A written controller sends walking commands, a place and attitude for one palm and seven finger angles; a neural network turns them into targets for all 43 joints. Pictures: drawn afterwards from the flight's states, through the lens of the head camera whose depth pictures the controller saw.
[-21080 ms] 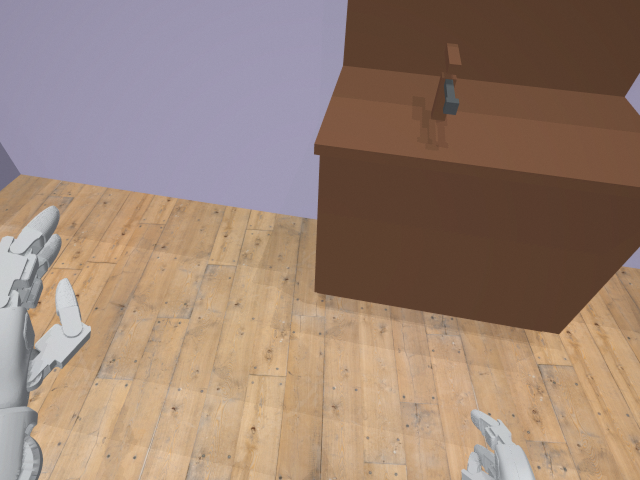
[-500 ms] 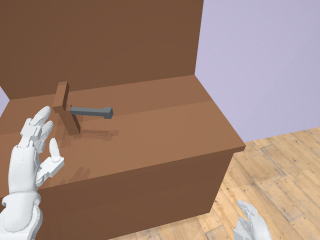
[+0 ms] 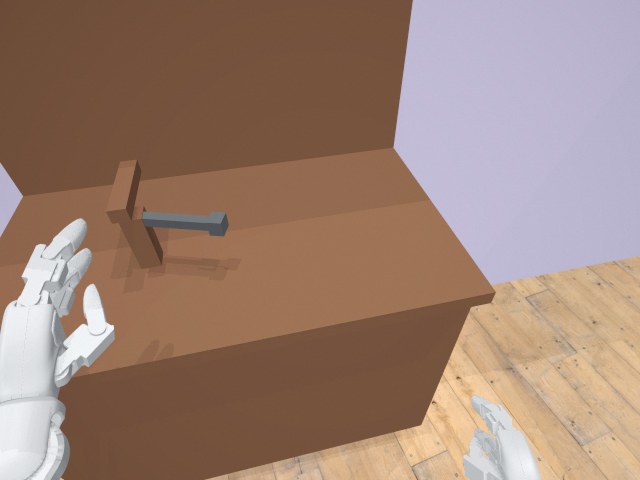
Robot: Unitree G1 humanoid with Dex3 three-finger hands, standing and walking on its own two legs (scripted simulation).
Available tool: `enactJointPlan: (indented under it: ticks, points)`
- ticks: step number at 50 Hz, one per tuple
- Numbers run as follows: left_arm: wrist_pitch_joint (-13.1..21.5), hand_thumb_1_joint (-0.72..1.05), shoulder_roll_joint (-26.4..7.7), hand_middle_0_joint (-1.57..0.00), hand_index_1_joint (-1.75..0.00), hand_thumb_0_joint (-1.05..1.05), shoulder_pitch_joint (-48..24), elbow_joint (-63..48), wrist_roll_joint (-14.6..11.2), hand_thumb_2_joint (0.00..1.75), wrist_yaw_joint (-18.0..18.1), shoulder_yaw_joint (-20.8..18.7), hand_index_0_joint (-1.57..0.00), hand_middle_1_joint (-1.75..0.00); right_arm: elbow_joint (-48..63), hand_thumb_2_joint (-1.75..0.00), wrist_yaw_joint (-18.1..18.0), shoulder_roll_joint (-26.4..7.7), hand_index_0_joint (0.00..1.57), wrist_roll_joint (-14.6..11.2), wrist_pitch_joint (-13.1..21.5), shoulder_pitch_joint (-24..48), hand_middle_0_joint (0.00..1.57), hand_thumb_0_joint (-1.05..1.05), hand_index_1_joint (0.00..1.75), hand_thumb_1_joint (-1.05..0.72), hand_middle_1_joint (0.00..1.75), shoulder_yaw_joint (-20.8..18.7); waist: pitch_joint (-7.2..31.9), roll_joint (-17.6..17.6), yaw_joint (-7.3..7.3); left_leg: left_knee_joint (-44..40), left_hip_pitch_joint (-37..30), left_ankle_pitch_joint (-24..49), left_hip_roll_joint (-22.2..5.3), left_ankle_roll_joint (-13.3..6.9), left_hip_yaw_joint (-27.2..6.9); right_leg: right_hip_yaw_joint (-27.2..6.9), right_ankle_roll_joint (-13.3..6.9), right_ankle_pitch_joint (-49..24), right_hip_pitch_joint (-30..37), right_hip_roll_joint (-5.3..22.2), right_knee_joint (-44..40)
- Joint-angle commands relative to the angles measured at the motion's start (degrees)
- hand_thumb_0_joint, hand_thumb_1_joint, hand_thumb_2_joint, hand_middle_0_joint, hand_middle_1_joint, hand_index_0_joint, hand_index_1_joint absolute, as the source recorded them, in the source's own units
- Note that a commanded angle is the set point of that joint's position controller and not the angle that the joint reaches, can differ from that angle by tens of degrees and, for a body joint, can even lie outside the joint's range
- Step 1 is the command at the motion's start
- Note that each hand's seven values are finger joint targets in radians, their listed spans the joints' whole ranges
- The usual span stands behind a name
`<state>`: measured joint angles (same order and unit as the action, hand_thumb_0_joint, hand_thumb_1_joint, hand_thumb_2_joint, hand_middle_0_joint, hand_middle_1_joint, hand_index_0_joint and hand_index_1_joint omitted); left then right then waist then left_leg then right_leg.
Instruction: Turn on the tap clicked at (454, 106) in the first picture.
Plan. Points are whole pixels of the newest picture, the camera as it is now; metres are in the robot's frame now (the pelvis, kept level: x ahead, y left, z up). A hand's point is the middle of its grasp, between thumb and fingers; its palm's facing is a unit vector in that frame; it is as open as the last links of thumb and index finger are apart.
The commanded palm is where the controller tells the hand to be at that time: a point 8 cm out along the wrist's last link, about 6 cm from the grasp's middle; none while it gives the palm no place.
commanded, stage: step back with the hand held close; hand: left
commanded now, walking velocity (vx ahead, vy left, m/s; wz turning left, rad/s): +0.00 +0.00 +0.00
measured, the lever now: (217, 224) +0.47 +0.23 +0.06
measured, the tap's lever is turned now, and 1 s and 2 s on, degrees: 71 71 71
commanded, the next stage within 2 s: stop stepping back and stand still in 1.42 s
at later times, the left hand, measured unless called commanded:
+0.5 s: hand (84, 359) +0.17 +0.25 +0.15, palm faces +0.35 -0.83 -0.43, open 7.4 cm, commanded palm +0.12 +0.29 +0.17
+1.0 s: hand (33, 419) +0.11 +0.26 +0.15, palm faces +0.40 -0.84 -0.37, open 7.5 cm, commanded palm +0.05 +0.31 +0.17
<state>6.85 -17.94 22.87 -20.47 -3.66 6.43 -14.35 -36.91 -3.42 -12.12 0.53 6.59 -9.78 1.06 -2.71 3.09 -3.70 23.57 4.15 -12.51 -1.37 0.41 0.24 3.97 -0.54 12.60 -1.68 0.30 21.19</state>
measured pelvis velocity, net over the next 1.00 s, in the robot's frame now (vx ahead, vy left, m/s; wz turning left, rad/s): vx -0.09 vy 0.03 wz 0.04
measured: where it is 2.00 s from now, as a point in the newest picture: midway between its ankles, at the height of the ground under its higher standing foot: outside the picture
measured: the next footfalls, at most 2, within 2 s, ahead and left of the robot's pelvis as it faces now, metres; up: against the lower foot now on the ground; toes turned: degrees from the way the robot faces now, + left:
right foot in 1.24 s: -0.10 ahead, -0.11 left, +0.00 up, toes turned +1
left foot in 1.52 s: -0.18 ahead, +0.14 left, +0.00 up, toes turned +2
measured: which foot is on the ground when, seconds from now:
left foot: down 0.00-1.00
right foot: down 0.00-1.00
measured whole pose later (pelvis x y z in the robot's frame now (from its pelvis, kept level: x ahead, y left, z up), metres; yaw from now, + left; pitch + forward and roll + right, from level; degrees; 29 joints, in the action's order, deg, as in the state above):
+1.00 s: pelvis -0.09 +0.03 -0.02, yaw +3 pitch +0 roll -1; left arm 9.9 -21.3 27.4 -34.5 -1.9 9.2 -18.5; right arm -34.2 -3.9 -12.3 0.4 3.6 -10.6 0.1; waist -3.3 -0.7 0.2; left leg 37.9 24.2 -12.6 0.0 -1.1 -0.8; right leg 1.4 1.1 10.9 -24.1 0.9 35.0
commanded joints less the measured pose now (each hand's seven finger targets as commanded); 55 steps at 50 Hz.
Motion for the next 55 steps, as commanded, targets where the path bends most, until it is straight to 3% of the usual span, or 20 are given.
enactJointPlan:
  ticks: [1,2,4,8,13,22,25,29,34,37,39,42,44,46,47,49,50,51,53,55]
  points:
    - [3.7,0.9,-10.86,-0.2,-0.3,0.0,-9.83,-14.81,-0.16,0.9,0.93,-6.54,-0.2,-0.3,9.68,-0.9,-0.4,-6.43,0.2,-0.45,3.3,8.88,0.2,0.0,0.3,-0.9,0.3,-2.26,4.49,3.0,0.19,-3.88,-0.44,6.93,0.44,-1.62,-1.3,-2.05,-1.57,-5.5,-2.54,0.38,-4.53]
    - [5.29,0.9,-16.31,-0.2,-0.3,0.0,-14.62,-17.28,-0.94,0.9,1.35,-13.1,-0.2,-0.3,11.83,-0.9,-0.72,-6.43,0.2,-0.91,2.08,8.82,0.2,0.0,0.3,-0.9,0.3,-1.41,-2.03,1.31,1.62,-1.4,4.7,3.31,-1.49,-2.42,-2.33,-6.47,-0.68,-8.09,-9.95,3.4,-6.63]
    - [5.34,0.9,-10.35,-0.2,-0.3,0.0,-5.48,-10.37,-0.22,0.9,0.36,-8.74,-0.2,-0.3,10.34,-0.9,-0.65,-5.74,0.2,-0.47,0.71,7.02,0.2,0.0,0.3,-0.9,0.3,-1.56,1.59,-5.4,2.27,1.8,4.93,5.07,-1.85,-2.3,-3.37,-6.37,-0.71,-12.66,-9.91,5.82,-5.27]
    - [5.54,0.9,-9.67,-0.2,-0.3,0.0,0.14,-14.69,-0.11,0.9,0.3,-8.37,-0.2,-0.3,12.95,-0.9,-1.07,-6.69,0.2,-0.56,-0.54,6.26,0.2,0.0,0.3,-0.9,0.3,-2.46,9.82,0.71,1.99,1.87,3.28,15.02,-3.53,-2.26,-3.17,-5.07,-0.21,-17.67,-7.51,5.87,0.36]
    - [5.32,0.9,-11.6,-0.2,-0.3,0.0,2.36,-18.65,-0.02,0.9,1.19,-10.24,-0.2,-0.3,14.39,-0.9,-1.72,-7.04,0.2,-0.69,-1.32,5.86,0.2,0.0,0.3,-0.9,0.3,-2.85,11.98,-0.36,1.88,1.35,4.59,20.85,-5.03,-2.3,-4.59,-4.48,0.48,-17.15,-7.78,4.54,3.25]
    - [5.62,0.9,-11.83,-0.2,-0.3,0.0,3.4,-20.0,0.29,0.9,2.41,-10.69,-0.2,-0.3,14.52,-0.9,-1.9,-7.28,0.2,-1.02,-1.14,5.08,0.2,0.0,0.3,-0.9,0.3,-3.44,9.38,0.3,2.67,0.45,12.72,1.05,-4.9,-2.28,-6.14,-6.17,-0.3,-5.98,-11.05,5.12,2.68]
    - [6.08,0.9,-12.3,-0.2,-0.3,0.0,3.37,-20.43,0.51,0.9,2.94,-10.86,-0.2,-0.3,14.27,-0.9,-1.87,-7.31,0.2,-1.14,-0.66,4.43,0.2,0.0,0.3,-0.9,0.3,-3.47,8.01,-2.93,3.06,3.8,13.61,-7.63,-3.79,-2.21,-5.51,-8.15,-1.14,0.92,-15.68,6.99,-0.06]
    - [6.44,0.9,-12.42,-0.2,-0.3,0.0,2.49,-22.07,0.66,0.9,3.73,-10.53,-0.2,-0.3,13.68,-0.9,-2.03,-7.53,0.2,-1.17,-0.11,4.06,0.2,0.0,0.3,-0.9,0.3,-3.34,6.9,-2.33,3.7,5.81,13.54,-12.28,-3.86,-2.09,-6.87,-8.09,-2.03,8.41,-21.31,7.72,-0.03]
    - [6.6,0.9,-11.87,-0.2,-0.3,0.0,1.77,-21.52,1.76,0.9,4.24,-11.66,-0.2,-0.3,13.86,-0.9,-2.4,-7.93,0.2,-0.65,0.64,4.81,0.2,0.0,0.3,-0.9,0.3,-2.96,5.79,8.87,3.15,-10.74,27.65,-24.54,-9.79,-5.0,-15.39,-3.79,1.09,6.93,-9.48,-0.24,13.27]
    - [6.64,0.9,-11.89,-0.2,-0.3,0.0,1.78,-21.08,2.1,0.9,3.83,-11.89,-0.2,-0.3,13.62,-0.9,-2.13,-7.15,0.2,-0.68,0.98,4.1,0.2,0.0,0.3,-0.9,0.3,-3.3,7.82,6.26,2.84,-8.46,26.21,-19.57,-9.59,-5.22,-14.3,-4.69,1.03,2.73,-7.39,-0.48,13.86]
    - [6.6,0.9,-11.84,-0.2,-0.3,0.0,2.9,-20.35,2.06,0.9,3.49,-11.7,-0.2,-0.3,13.61,-0.9,-1.63,-7.07,0.2,-0.57,0.99,4.01,0.2,0.0,0.3,-0.9,0.3,-3.28,6.58,1.39,2.9,-2.51,25.86,-19.24,-6.53,-4.33,-10.03,-7.5,0.08,2.07,-9.82,1.91,7.55]
    - [6.43,0.9,-11.78,-0.2,-0.3,0.0,2.81,-22.04,1.71,0.9,3.7,-10.48,-0.2,-0.3,12.05,-0.9,-0.95,-6.38,0.2,-0.54,0.59,2.19,0.2,0.0,0.3,-0.9,0.3,-3.44,6.52,-9.42,3.74,16.81,16.87,-14.47,-0.77,-1.25,-3.42,-18.2,-5.33,10.54,-23.98,12.33,-4.0]
    - [6.09,0.9,-12.4,-0.2,-0.3,0.0,1.56,-23.89,1.31,0.9,4.11,-10.28,-0.2,-0.3,10.81,-0.9,-0.18,-5.5,0.2,-0.58,0.22,1.71,0.2,0.0,0.3,-0.9,0.3,-3.22,9.85,-12.69,4.48,25.51,11.93,-7.94,0.52,-0.23,-1.8,-18.71,-8.35,-0.09,-25.19,17.56,-4.3]
    - [5.93,0.9,-14.58,-0.2,-0.3,0.0,0.65,-25.82,1.19,0.9,4.29,-12.12,-0.2,-0.3,11.24,-0.9,-0.39,-5.44,0.2,-0.37,-0.04,3.16,0.2,0.0,0.3,-0.9,0.3,-3.03,9.04,-7.96,4.66,16.62,12.48,-5.92,-0.98,-0.66,-3.44,-14.82,-6.56,-8.64,-22.23,15.45,0.91]
    - [6.07,0.9,-14.28,-0.2,-0.3,0.0,1.51,-26.11,1.14,0.9,4.27,-12.63,-0.2,-0.3,11.58,-0.9,-0.71,-5.95,0.2,-0.42,-0.08,3.48,0.2,0.0,0.3,-0.9,0.3,-3.12,8.42,-4.82,4.41,7.37,14.35,-3.17,-3.23,-1.79,-6.83,-11.81,-4.12,-6.68,-20.82,11.2,5.67]
    - [6.79,0.9,-13.82,-0.2,-0.3,0.0,1.81,-26.75,1.24,0.9,4.53,-13.44,-0.2,-0.3,12.71,-0.9,-1.33,-7.8,0.2,-0.39,0.47,4.9,0.2,0.0,0.3,-0.9,0.3,-3.67,9.21,9.05,3.02,-3.74,19.07,2.7,-11.9,-5.13,-15.46,-4.92,1.12,-1.97,-16.62,0.31,16.76]
    - [7.1,0.9,-13.63,-0.2,-0.3,0.0,3.21,-25.33,1.23,0.9,4.19,-14.16,-0.2,-0.3,12.59,-0.9,-1.39,-6.64,0.2,-0.27,1.12,4.57,0.2,0.0,0.3,-0.9,0.3,-3.79,11.43,13.46,3.5,-10.82,23.25,-8.15,-15.33,-6.3,-18.75,-5.06,1.59,9.39,-12.65,-1.82,26.58]
    - [7.16,0.9,-14.0,-0.2,-0.3,0.0,1.9,-26.75,1.48,0.9,4.19,-14.4,-0.2,-0.3,12.16,-0.9,-1.49,-6.69,0.2,0.74,1.59,3.78,0.2,0.0,0.3,-0.9,0.3,-4.0,10.27,17.27,3.74,-13.5,23.1,-8.89,-16.85,-8.16,-22.66,-6.51,1.63,13.64,-15.87,-3.09,35.23]
    - [6.46,0.9,-11.93,-0.2,-0.3,0.0,0.98,-24.01,0.99,0.9,4.16,-12.61,-0.2,-0.3,10.36,-0.9,-1.02,-5.58,0.2,0.47,2.52,2.45,0.2,0.0,0.3,-0.9,0.3,-4.54,10.14,6.25,3.45,-6.68,10.9,9.52,-16.31,-8.97,-17.91,-8.12,1.36,14.58,-24.86,-1.55,34.85]
    - [5.33,0.9,-9.97,-0.2,-0.3,0.0,1.97,-22.59,0.64,0.9,3.81,-10.43,-0.2,-0.3,9.69,-0.9,-0.34,-6.11,0.2,-0.04,2.91,2.42,0.2,0.0,0.3,-0.9,0.3,-4.47,11.66,6.47,2.93,-5.08,5.82,15.08,-14.66,-7.61,-13.3,-6.29,1.66,13.78,-23.4,-1.41,26.38]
